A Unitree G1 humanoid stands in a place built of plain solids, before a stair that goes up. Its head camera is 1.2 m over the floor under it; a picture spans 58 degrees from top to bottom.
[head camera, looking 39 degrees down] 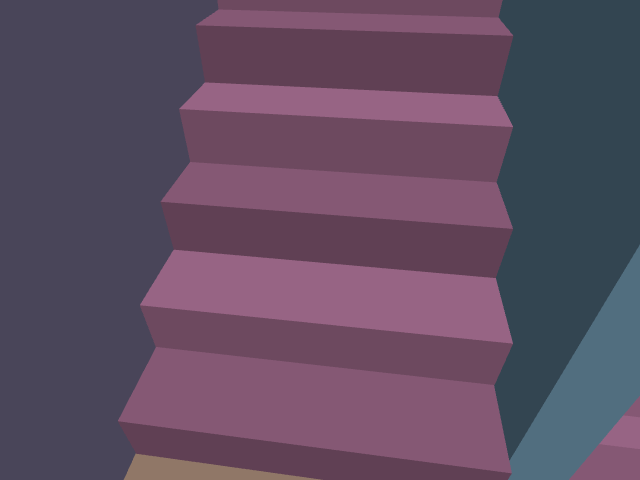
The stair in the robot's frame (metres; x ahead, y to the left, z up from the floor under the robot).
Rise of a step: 0.17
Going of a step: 0.23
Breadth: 0.95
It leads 8 degrees to the right of straight ahead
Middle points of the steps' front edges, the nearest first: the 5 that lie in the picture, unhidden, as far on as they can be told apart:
0.49 0.03 0.18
0.72 0.00 0.35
0.94 -0.03 0.53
1.17 -0.06 0.70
1.39 -0.09 0.88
